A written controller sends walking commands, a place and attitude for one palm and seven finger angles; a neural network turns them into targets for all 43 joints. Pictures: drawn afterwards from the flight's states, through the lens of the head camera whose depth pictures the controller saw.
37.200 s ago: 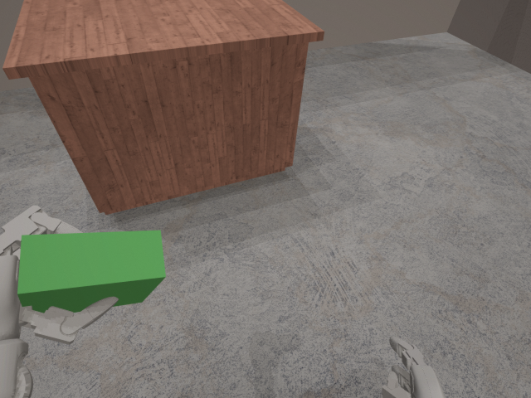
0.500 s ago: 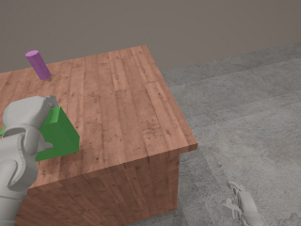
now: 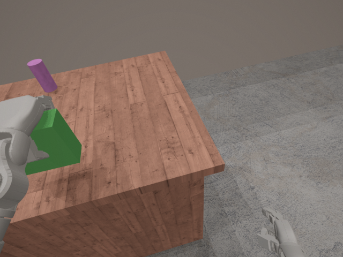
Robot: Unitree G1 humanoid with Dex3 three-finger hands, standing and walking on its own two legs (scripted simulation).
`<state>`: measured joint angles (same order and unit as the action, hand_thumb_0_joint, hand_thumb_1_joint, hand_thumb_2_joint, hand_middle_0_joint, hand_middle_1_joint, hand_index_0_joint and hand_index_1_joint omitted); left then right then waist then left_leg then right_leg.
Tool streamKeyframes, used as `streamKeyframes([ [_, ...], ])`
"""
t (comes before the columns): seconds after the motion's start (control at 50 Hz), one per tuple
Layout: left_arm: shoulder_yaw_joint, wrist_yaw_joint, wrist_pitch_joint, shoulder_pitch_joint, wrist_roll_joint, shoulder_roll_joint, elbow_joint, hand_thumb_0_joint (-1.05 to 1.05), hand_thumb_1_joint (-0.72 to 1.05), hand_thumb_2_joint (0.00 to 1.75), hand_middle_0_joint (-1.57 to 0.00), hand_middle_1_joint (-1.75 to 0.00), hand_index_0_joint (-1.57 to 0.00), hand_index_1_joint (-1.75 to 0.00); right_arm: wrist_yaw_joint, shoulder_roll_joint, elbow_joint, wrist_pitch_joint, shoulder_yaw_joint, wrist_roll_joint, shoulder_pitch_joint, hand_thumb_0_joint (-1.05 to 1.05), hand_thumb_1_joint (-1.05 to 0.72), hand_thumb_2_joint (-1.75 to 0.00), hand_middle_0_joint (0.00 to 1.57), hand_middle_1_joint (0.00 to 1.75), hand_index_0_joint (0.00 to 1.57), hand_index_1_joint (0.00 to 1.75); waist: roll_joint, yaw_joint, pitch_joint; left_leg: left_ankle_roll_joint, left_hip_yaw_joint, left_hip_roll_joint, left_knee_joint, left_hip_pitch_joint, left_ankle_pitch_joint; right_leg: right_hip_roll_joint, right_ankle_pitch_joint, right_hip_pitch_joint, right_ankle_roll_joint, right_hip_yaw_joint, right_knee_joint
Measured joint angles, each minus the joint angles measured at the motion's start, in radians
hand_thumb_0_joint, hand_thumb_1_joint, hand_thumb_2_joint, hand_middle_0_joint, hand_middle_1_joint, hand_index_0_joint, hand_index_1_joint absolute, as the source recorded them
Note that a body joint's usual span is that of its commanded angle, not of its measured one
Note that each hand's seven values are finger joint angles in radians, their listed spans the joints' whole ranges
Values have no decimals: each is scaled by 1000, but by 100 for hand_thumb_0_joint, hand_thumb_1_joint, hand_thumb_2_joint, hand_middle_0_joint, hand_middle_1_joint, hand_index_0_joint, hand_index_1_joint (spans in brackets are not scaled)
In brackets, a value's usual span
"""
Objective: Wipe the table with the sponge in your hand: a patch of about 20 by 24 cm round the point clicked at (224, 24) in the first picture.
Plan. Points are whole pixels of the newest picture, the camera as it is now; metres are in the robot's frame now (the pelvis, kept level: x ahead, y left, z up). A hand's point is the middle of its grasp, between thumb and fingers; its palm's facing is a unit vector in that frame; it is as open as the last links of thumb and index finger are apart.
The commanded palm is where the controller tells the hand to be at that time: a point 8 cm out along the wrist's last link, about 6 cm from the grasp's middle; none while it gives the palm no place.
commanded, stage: lift the sponge slowly off the table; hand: left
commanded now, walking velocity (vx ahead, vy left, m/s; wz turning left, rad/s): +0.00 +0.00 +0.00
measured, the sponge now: (45, 149) +0.28 +0.33 +0.14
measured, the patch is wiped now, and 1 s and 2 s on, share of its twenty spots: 1.00 1.00 1.00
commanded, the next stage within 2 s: bring the sponge back beside the body in 0.38 s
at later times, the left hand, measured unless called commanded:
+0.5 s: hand (28, 123) +0.28 +0.33 +0.21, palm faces +0.09 +0.00 -1.00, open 9.8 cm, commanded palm +0.24 +0.33 +0.29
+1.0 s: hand (23, 146) +0.23 +0.31 +0.20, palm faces +0.16 -0.05 -0.99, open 9.8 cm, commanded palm +0.19 +0.31 +0.28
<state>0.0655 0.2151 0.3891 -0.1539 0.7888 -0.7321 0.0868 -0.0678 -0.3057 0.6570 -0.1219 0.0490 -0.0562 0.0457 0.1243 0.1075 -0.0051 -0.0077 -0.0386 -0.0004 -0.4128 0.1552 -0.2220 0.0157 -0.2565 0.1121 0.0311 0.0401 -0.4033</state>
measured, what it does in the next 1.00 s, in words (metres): stands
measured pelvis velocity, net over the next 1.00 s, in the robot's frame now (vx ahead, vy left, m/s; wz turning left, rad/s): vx -0.02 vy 0.01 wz -0.01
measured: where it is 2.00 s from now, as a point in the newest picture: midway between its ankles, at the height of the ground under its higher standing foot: outside the picture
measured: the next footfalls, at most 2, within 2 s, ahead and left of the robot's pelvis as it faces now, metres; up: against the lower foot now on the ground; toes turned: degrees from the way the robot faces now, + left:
none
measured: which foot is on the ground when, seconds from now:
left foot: down 0.00-1.00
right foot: down 0.00-1.00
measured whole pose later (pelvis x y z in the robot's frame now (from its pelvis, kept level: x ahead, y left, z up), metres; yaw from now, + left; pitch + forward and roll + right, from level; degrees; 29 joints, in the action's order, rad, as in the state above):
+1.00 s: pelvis -0.02 +0.01 +0.00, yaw +0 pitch -3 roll +0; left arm 0.07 0.20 0.50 -0.03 0.75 -0.70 0.30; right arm -0.06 -0.28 0.63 -0.13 0.07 -0.06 0.01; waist 0.13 0.14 0.00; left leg 0.00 -0.03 0.01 -0.42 0.16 -0.20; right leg 0.01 -0.24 0.13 0.02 0.03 -0.42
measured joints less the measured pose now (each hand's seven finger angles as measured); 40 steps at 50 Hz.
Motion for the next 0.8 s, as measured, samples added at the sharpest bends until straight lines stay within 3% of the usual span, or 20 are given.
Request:
streamKeyframes([
  [0.26, -29, 18, 27, -52, 3, 2, 59, -1, -52, 110, -76, -136, -79, -138, -6, 7, -7, 6, 9, -5, -24, 2, -90, -90, 20, 30, 20, 30, -1, 17, -8, 5, -5, 9, 3, 3, 10, -8, 7, 1, -5, 5, 2],
  [0.52, -48, 70, 98, -119, 17, -15, -18, -1, -52, 110, -76, -136, -78, -138, 6, 14, -22, -14, 31, -11, -37, 1, -90, -90, 20, 30, 20, 30, -2, 8, 2, 7, 4, 11, 12, 23, 26, -11, 18, 30, -8, -4, -2],
  [0.64, -25, 83, 44, -24, 2, -6, 84, -1, -52, 110, -76, -137, -78, -139, 3, 9, -31, -4, 21, -4, -11, 2, -90, -90, 20, 30, 20, 30, -9, 5, -4, 9, 7, 9, 2, 22, 19, -10, 15, 28, -8, -7, -8],
  [0.72, -14, 46, -2, 51, -17, -3, 172, -1, -52, 110, -76, -136, -78, -138, 4, 9, -27, -1, 11, 1, 4, 2, -90, -90, 20, 30, 20, 30, -11, 12, -5, 9, 11, 8, -7, 11, 10, -8, 10, 16, -9, -11, -12],
  [0.8, -8, -9, 5, 69, -30, -1, 195, -1, -52, 110, -76, -136, -79, -138, 10, 11, -17, -2, 5, 3, 4, 2, -90, -90, 20, 30, 20, 30, -6, 26, -4, 8, 13, 7, -8, 1, 7, -7, 9, 6, -8, -13, -12],
])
